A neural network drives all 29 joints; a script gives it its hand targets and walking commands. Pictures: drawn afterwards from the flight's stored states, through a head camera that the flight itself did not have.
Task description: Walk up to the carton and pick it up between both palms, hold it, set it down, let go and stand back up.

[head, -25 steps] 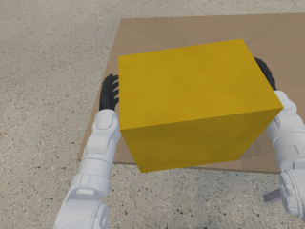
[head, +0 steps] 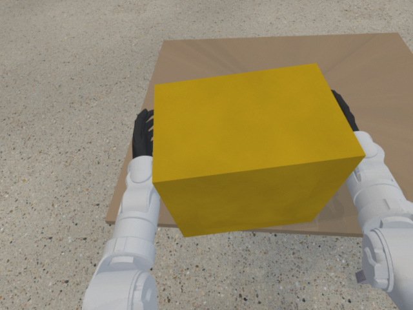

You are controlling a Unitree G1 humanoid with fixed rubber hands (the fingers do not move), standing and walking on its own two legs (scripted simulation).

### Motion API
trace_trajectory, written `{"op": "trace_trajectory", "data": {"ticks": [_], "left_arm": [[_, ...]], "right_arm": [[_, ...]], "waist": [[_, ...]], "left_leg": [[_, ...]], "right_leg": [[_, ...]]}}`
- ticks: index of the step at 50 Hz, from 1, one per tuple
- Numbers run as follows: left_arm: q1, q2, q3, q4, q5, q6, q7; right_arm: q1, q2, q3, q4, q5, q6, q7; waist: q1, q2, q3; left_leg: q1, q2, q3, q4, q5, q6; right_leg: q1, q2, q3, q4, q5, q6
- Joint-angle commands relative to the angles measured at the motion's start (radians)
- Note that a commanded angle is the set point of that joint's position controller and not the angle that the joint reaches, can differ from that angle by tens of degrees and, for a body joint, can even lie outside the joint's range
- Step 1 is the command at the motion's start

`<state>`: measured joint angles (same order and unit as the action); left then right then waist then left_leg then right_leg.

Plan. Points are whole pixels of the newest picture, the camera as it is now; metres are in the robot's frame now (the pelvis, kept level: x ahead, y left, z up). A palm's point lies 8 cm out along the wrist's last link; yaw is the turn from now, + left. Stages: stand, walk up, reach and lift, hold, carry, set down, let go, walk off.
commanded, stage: reach and lift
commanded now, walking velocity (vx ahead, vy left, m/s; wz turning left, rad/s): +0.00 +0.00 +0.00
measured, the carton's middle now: (242, 161) +0.39 +0.00 +0.05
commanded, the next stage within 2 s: none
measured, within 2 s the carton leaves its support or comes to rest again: leaves its support in 0.14 s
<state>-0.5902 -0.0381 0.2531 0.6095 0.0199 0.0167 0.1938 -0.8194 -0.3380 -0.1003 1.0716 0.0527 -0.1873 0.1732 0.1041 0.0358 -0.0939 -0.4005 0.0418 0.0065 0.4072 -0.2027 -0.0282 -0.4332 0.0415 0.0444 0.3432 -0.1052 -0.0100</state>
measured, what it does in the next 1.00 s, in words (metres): stands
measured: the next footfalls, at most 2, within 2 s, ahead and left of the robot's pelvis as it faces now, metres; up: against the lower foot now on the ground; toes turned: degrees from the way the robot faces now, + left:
none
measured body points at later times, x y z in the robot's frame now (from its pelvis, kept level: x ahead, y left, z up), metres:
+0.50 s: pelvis +0.00 +0.00 +0.00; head +0.04 -0.01 +0.45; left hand +0.39 +0.20 +0.09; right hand +0.45 -0.17 +0.10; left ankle -0.01 +0.13 -0.74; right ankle +0.03 -0.11 -0.74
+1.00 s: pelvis -0.02 +0.00 +0.00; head -0.02 -0.01 +0.45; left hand +0.37 +0.20 +0.14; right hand +0.43 -0.17 +0.15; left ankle -0.01 +0.13 -0.74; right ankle +0.03 -0.11 -0.74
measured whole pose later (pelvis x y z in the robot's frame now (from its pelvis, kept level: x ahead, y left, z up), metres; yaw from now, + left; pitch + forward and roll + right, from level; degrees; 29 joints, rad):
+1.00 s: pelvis -0.02 +0.00 +0.00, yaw +0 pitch +8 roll -1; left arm -0.63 0.02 0.24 0.55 0.02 0.30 0.17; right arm -0.81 -0.32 -0.05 0.94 0.10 0.10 0.11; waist 0.10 0.03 -0.18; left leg -0.37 0.04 0.01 0.41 -0.18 -0.03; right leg -0.39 0.04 0.04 0.33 -0.08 -0.01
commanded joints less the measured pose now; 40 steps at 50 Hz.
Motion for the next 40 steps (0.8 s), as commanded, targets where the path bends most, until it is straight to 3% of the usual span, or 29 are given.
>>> {"op": "trace_trajectory", "data": {"ticks": [1,2,4,6,8,9,11,12,13,14,15,16,18,19,22,23,25,26,28,29,31,32,34,35,36,37,38,39,40], "left_arm": [[-0.563,-0.424,-0.317,-0.012,0.083,-0.061,-0.166],[-0.568,-0.422,-0.303,0.002,0.084,-0.069,-0.168],[-0.671,-0.463,-0.383,-0.110,0.028,-0.081,-0.158],[-0.654,-0.456,-0.396,-0.053,0.027,-0.068,-0.152],[-0.660,-0.483,-0.421,-0.094,0.002,-0.059,-0.147],[-0.660,-0.470,-0.413,-0.112,0.022,-0.067,-0.146],[-0.649,-0.462,-0.410,-0.093,0.032,-0.046,-0.148],[-0.635,-0.437,-0.387,-0.066,0.027,-0.042,-0.149],[-0.708,-0.455,-0.423,-0.092,-0.007,-0.045,-0.147],[-0.711,-0.456,-0.430,-0.107,-0.017,-0.054,-0.145],[-0.707,-0.470,-0.439,-0.101,-0.019,-0.049,-0.144],[-0.732,-0.472,-0.437,-0.123,-0.020,-0.050,-0.142],[-0.678,-0.484,-0.467,-0.147,-0.031,-0.027,-0.137],[-0.710,-0.472,-0.464,-0.162,-0.029,-0.030,-0.136],[-0.720,-0.475,-0.512,-0.216,-0.072,-0.013,-0.133],[-0.694,-0.454,-0.469,-0.156,-0.049,0.001,-0.136],[-0.725,-0.483,-0.498,-0.267,-0.070,0.002,-0.132],[-0.725,-0.455,-0.493,-0.252,-0.069,0.009,-0.132],[-0.769,-0.471,-0.505,-0.278,-0.071,0.036,-0.135],[-0.748,-0.467,-0.510,-0.280,-0.089,0.044,-0.135],[-0.717,-0.506,-0.546,-0.332,-0.093,0.070,-0.133],[-0.729,-0.467,-0.516,-0.320,-0.090,0.077,-0.135],[-0.786,-0.485,-0.554,-0.358,-0.119,0.105,-0.136],[-0.813,-0.498,-0.550,-0.405,-0.134,0.093,-0.132],[-0.810,-0.491,-0.537,-0.368,-0.110,0.112,-0.131],[-0.857,-0.509,-0.570,-0.445,-0.151,0.114,-0.126],[-0.840,-0.499,-0.558,-0.407,-0.133,0.127,-0.126],[-0.829,-0.491,-0.570,-0.468,-0.133,0.137,-0.129],[-0.849,-0.493,-0.554,-0.446,-0.131,0.147,-0.131]], "right_arm": [[-0.558,0.502,0.130,-0.207,-0.081,-0.084,0.047],[-0.568,0.495,0.115,-0.184,-0.083,-0.099,0.053],[-0.621,0.523,0.141,-0.227,-0.064,-0.107,0.053],[-0.637,0.496,0.126,-0.251,-0.083,-0.107,0.049],[-0.614,0.525,0.145,-0.268,-0.077,-0.093,0.050],[-0.612,0.549,0.153,-0.252,-0.058,-0.101,0.057],[-0.588,0.532,0.148,-0.233,-0.060,-0.076,0.051],[-0.618,0.530,0.174,-0.275,-0.048,-0.067,0.047],[-0.636,0.538,0.165,-0.254,-0.070,-0.074,0.047],[-0.685,0.573,0.209,-0.346,-0.053,-0.079,0.053],[-0.653,0.571,0.185,-0.294,-0.049,-0.070,0.047],[-0.655,0.574,0.184,-0.287,-0.041,-0.067,0.054],[-0.629,0.587,0.199,-0.331,-0.025,-0.055,0.045],[-0.647,0.576,0.203,-0.348,-0.030,-0.055,0.044],[-0.652,0.593,0.223,-0.392,0.007,-0.039,0.044],[-0.658,0.593,0.233,-0.378,-0.002,-0.021,0.041],[-0.659,0.632,0.276,-0.438,0.038,-0.015,0.041],[-0.646,0.629,0.274,-0.400,0.029,-0.003,0.042],[-0.640,0.624,0.253,-0.358,0.045,0.026,0.036],[-0.700,0.643,0.288,-0.454,0.070,0.026,0.034],[-0.634,0.650,0.293,-0.435,0.087,0.050,0.028],[-0.661,0.656,0.291,-0.437,0.087,0.067,0.026],[-0.693,0.668,0.297,-0.474,0.108,0.081,0.024],[-0.732,0.696,0.326,-0.530,0.126,0.081,0.029],[-0.708,0.692,0.308,-0.452,0.126,0.094,0.025],[-0.723,0.705,0.308,-0.506,0.122,0.099,0.029],[-0.711,0.695,0.298,-0.474,0.126,0.117,0.026],[-0.690,0.689,0.309,-0.487,0.139,0.117,0.025],[-0.712,0.704,0.325,-0.502,0.138,0.127,0.022]], "waist": [[-0.019,-0.172,-0.739],[0.000,-0.175,-0.714],[-0.024,-0.142,-0.844],[-0.034,-0.150,-0.812],[-0.054,-0.152,-0.844],[-0.014,-0.122,-0.859],[-0.034,-0.122,-0.817],[-0.006,-0.145,-0.815],[-0.034,-0.155,-0.818],[-0.005,-0.179,-0.902],[-0.035,-0.191,-0.823],[-0.014,-0.167,-0.865],[-0.040,-0.169,-0.897],[-0.032,-0.136,-0.926],[-0.044,-0.143,-0.942],[-0.021,-0.176,-0.870],[-0.023,-0.177,-0.969],[-0.020,-0.191,-0.880],[-0.048,-0.144,-0.822],[-0.027,-0.187,-0.863],[-0.059,-0.142,-0.871],[-0.041,-0.161,-0.831],[-0.066,-0.154,-0.866],[-0.037,-0.150,-0.939],[-0.047,-0.141,-0.841],[-0.063,-0.162,-0.919],[-0.074,-0.179,-0.882],[-0.056,-0.130,-0.895],[-0.049,-0.140,-0.867]], "left_leg": [[0.101,-0.050,0.065,-0.086,0.331,-0.015],[0.085,-0.042,0.059,-0.091,0.320,-0.014],[0.152,-0.041,0.051,-0.057,0.391,-0.025],[0.156,-0.037,0.042,-0.053,0.348,-0.025],[0.179,-0.040,0.042,-0.059,0.360,-0.024],[0.161,-0.044,0.053,-0.047,0.380,-0.022],[0.165,-0.040,0.045,-0.063,0.356,-0.029],[0.127,-0.047,0.057,-0.063,0.327,-0.015],[0.097,-0.053,0.054,-0.068,0.318,-0.011],[0.116,-0.047,0.048,-0.057,0.367,-0.010],[0.129,-0.045,0.037,-0.063,0.342,-0.009],[0.117,-0.048,0.049,-0.060,0.330,-0.016],[0.156,-0.048,0.033,-0.047,0.390,-0.025],[0.147,-0.051,0.035,-0.042,0.385,-0.020],[0.168,-0.050,0.027,-0.028,0.396,-0.019],[0.134,-0.056,0.032,-0.043,0.358,-0.008],[0.154,-0.064,0.031,-0.036,0.417,-0.011],[0.157,-0.059,0.032,-0.048,0.417,-0.008],[0.162,-0.060,0.023,-0.050,0.371,-0.018],[0.144,-0.072,0.033,-0.041,0.353,-0.007],[0.176,-0.070,0.017,-0.038,0.418,-0.025],[0.154,-0.066,0.014,-0.046,0.377,-0.016],[0.174,-0.066,0.015,-0.036,0.400,-0.017],[0.182,-0.069,0.013,-0.023,0.430,-0.021],[0.155,-0.073,0.016,-0.037,0.374,-0.020],[0.175,-0.064,0.009,-0.038,0.425,-0.021],[0.187,-0.061,0.007,-0.046,0.397,-0.018],[0.186,-0.071,0.013,-0.036,0.435,-0.023],[0.166,-0.070,0.017,-0.044,0.408,-0.024]], "right_leg": [[0.503,-0.007,-0.094,0.024,0.524,0.048],[0.492,-0.003,-0.100,0.028,0.502,0.044],[0.468,0.005,-0.109,0.030,0.526,0.032],[0.378,0.016,-0.125,0.007,0.429,0.026],[0.391,0.014,-0.123,0.003,0.454,0.031],[0.444,0.003,-0.109,0.015,0.471,0.030],[0.454,0.009,-0.116,0.012,0.462,0.031],[0.474,0.000,-0.102,0.012,0.451,0.035],[0.460,-0.004,-0.107,0.030,0.460,0.045],[0.465,0.007,-0.109,0.036,0.478,0.041],[0.431,0.012,-0.114,0.029,0.458,0.043],[0.449,0.011,-0.109,0.028,0.458,0.043],[0.469,0.016,-0.116,0.033,0.528,0.042],[0.483,0.010,-0.104,0.035,0.541,0.036],[0.469,0.014,-0.102,0.041,0.535,0.041],[0.489,0.011,-0.093,0.039,0.496,0.045],[0.555,0.012,-0.087,0.053,0.583,0.056],[0.549,0.014,-0.084,0.051,0.570,0.048],[0.519,0.017,-0.092,0.042,0.499,0.049],[0.550,0.018,-0.081,0.037,0.484,0.056],[0.573,0.013,-0.079,0.036,0.566,0.046],[0.559,0.013,-0.070,0.035,0.500,0.045],[0.555,0.015,-0.074,0.038,0.516,0.045],[0.577,0.021,-0.080,0.046,0.549,0.047],[0.563,0.018,-0.072,0.036,0.495,0.048],[0.568,0.019,-0.076,0.055,0.533,0.052],[0.554,0.022,-0.081,0.044,0.498,0.052],[0.584,0.020,-0.076,0.050,0.546,0.047],[0.588,0.016,-0.068,0.038,0.516,0.051]]}}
